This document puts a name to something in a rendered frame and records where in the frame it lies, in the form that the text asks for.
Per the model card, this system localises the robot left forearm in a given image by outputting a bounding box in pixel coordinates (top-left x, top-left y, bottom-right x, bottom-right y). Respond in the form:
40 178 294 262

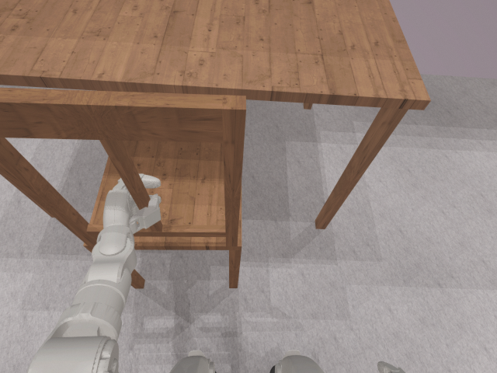
26 225 137 373

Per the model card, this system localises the chair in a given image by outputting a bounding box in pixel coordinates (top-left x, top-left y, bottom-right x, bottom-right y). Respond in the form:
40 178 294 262
0 88 246 288

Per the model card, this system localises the robot thigh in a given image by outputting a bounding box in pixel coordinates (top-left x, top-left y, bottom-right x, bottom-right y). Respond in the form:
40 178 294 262
169 356 215 373
275 355 324 373

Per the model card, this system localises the robot left thigh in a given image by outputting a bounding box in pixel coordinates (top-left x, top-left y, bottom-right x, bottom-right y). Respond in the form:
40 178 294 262
169 356 215 373

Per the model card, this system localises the robot right thigh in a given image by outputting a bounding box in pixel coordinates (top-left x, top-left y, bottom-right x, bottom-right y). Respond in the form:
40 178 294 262
275 355 324 373

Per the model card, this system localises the table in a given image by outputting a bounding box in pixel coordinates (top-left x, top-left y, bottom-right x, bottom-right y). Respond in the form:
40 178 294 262
0 0 431 229

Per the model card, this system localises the left robot upper arm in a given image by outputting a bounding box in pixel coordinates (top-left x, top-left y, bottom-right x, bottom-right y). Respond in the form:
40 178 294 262
31 336 119 373

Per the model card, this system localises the robot left hand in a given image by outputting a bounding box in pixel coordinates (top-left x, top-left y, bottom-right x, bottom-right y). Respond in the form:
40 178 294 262
103 173 162 234

